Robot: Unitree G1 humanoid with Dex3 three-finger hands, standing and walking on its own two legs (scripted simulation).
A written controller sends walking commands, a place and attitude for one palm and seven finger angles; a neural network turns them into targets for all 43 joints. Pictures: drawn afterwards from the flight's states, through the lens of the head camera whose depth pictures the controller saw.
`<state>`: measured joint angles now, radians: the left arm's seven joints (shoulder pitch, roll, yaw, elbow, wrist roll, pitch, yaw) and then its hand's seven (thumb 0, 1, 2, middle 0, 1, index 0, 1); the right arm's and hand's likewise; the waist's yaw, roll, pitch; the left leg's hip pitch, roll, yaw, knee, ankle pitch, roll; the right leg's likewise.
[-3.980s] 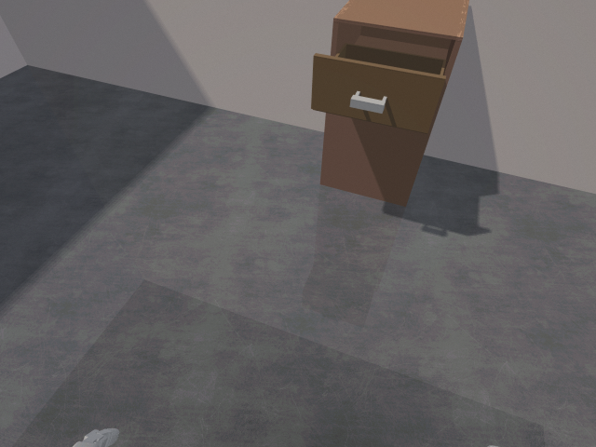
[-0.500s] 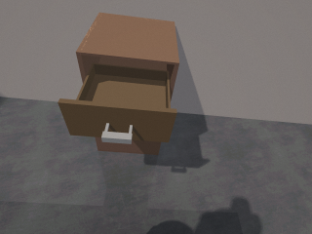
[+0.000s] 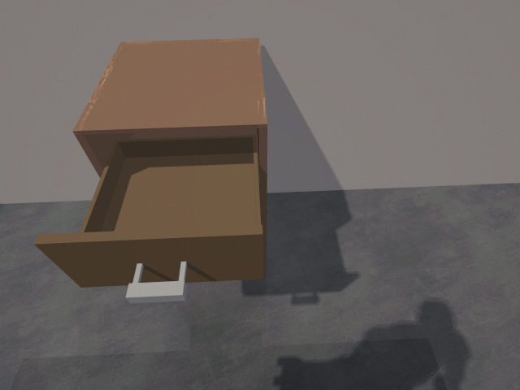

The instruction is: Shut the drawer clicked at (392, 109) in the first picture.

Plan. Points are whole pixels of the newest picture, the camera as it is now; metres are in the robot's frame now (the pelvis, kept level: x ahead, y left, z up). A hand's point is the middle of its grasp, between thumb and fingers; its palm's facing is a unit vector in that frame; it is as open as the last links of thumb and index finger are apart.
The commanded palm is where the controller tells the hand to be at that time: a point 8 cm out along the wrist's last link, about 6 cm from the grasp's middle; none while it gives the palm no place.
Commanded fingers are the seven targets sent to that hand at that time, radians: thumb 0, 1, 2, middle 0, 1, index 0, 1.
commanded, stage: come to a stop and stand still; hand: left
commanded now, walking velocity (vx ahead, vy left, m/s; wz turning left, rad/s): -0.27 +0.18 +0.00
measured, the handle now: (159, 279) +0.32 +0.20 -0.08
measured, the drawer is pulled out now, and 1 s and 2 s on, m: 0.29 0.29 0.29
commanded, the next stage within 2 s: look again from close up in 1.24 s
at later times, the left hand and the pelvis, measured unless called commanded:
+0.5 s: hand out of the picture -0.03 +0.24 -0.18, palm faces +0.14 -0.96 -0.23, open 7.3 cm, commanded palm none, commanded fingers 0.00 0.90 0.90 -0.20 -0.30 -0.20 -0.30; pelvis -0.05 +0.04 +0.00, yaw +1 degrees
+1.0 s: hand out of the picture -0.14 +0.20 -0.16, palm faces +0.06 -0.98 -0.19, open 7.4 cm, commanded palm none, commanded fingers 0.00 0.90 0.90 -0.20 -0.30 -0.20 -0.30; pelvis -0.10 +0.05 +0.01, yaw +1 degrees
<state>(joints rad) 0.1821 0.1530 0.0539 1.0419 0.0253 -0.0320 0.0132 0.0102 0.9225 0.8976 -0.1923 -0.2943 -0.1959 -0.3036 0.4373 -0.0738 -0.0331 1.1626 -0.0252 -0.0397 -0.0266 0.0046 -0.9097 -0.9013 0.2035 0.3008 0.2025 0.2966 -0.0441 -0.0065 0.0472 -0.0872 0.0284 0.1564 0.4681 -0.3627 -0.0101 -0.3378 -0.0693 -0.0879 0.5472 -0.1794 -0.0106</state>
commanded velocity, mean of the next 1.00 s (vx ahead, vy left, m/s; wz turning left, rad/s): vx -0.03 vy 0.04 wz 0.00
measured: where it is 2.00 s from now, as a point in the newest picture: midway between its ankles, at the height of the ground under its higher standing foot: outside the picture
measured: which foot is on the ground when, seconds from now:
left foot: down 0.00-0.00, up 0.02-0.44, down 0.46-1.00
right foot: down 0.00-0.46, up 0.48-0.78, down 0.80-1.00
